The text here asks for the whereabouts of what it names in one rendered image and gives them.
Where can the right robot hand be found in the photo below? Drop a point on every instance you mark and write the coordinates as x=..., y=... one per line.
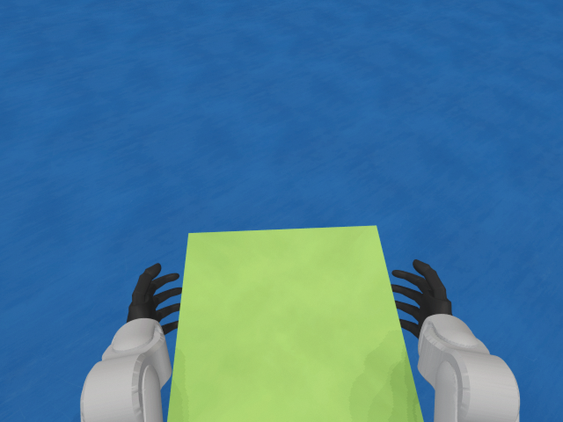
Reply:
x=433, y=299

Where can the robot left forearm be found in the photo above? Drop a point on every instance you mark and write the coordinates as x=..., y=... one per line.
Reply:
x=126, y=385

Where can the left robot hand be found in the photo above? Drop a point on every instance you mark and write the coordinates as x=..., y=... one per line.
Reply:
x=144, y=302

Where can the robot right forearm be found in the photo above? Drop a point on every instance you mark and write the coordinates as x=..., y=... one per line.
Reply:
x=471, y=385

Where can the carton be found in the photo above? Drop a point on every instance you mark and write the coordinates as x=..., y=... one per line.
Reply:
x=290, y=325

